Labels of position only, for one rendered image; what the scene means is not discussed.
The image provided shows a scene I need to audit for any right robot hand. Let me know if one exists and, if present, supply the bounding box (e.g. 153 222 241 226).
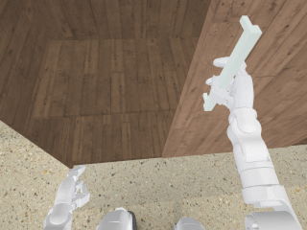
205 57 254 113

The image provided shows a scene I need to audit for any right robot upper arm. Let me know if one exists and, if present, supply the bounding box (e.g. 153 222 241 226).
245 211 300 230

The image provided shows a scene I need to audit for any robot right thigh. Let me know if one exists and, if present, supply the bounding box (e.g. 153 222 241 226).
174 218 205 230

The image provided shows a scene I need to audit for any robot left thigh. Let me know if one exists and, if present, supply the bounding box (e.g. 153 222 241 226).
96 210 132 230

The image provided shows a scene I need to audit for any robot left forearm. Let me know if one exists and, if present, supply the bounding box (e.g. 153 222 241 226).
43 203 73 230

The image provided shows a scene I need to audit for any left robot hand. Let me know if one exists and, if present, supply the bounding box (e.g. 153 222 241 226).
54 165 90 211

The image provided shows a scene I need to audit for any robot right forearm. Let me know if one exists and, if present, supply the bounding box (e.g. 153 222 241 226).
226 107 303 230

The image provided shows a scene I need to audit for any robot thigh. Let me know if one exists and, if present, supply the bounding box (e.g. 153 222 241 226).
96 210 132 230
174 218 205 230

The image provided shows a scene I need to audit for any handle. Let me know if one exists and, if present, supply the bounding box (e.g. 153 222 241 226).
202 15 262 111

